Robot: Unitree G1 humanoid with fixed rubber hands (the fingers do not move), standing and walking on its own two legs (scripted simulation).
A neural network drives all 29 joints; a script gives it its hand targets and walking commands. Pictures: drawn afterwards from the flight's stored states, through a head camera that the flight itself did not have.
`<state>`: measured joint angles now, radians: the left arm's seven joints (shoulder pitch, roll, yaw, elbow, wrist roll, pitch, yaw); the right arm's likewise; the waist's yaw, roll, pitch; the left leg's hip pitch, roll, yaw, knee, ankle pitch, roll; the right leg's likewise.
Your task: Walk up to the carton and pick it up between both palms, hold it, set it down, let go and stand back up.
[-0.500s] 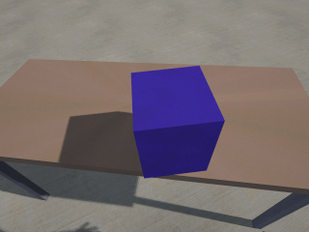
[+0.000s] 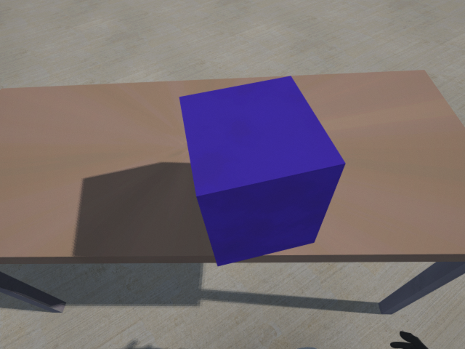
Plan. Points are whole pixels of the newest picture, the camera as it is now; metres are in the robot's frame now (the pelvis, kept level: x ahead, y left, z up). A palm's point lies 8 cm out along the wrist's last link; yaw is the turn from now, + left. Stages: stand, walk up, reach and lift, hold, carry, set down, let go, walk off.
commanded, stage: walk up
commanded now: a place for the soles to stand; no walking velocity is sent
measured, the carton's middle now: (252, 176) +0.41 -0.02 +0.05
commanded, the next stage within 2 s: none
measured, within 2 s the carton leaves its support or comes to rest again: neither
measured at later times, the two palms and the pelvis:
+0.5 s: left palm out of the picture +0.09 +0.31 -0.12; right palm out of the picture +0.05 -0.29 -0.13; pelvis -0.01 +0.02 -0.01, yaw -6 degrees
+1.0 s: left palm out of the picture +0.10 +0.30 -0.10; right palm out of the picture +0.05 -0.27 -0.10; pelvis -0.01 +0.02 +0.02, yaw -4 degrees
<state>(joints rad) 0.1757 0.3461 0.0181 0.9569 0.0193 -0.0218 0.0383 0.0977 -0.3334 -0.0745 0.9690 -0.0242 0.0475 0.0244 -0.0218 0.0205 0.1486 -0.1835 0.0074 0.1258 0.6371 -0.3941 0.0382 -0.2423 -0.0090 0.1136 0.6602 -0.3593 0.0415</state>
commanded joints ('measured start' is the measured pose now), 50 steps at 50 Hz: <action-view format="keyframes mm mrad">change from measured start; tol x32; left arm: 1 92 277 76 -84 6 -29 23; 50 -158 201 38 82 -15 -23 -45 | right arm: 1 -38 -229 -63 -129 0 -17 -11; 50 -44 -221 29 54 22 -96 -33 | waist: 1 20 -69 -169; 50 14 -13 -144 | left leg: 1 -11 87 -129 0 305 47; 15 -8 265 -218 -109 669 143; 18 -128 67 -83 290 446 -19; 20 -137 19 -195 364 -321 -33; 28 93 237 -515 -256 411 103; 50 32 98 -272 -338 226 1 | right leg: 1 24 -119 148 -69 463 -180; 7 -198 -92 150 51 409 -165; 10 -279 30 -56 345 -295 -80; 16 40 9 -128 -75 107 -105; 19 159 -303 437 -261 595 -320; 26 -32 -185 102 -51 525 -178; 29 -43 20 -82 115 -122 -51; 33 131 -82 54 -125 385 -129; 50 125 -96 27 -353 250 -82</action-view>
